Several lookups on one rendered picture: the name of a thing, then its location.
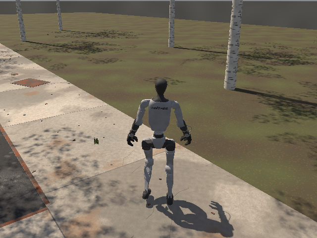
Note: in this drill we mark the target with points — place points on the robot left thigh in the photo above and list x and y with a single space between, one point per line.
147 147

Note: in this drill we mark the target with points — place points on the right robot upper arm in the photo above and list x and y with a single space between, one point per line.
178 113

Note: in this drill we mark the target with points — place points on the right robot shin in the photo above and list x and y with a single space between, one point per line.
169 181

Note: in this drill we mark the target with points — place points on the left robot forearm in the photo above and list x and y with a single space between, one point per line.
134 129

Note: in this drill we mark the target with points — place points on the robot left hand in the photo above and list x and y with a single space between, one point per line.
129 139

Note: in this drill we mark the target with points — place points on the right robot forearm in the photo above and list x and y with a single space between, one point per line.
185 130

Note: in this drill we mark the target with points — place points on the robot right hand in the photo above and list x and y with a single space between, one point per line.
186 138

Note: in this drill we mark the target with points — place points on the left robot upper arm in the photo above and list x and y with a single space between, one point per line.
141 110

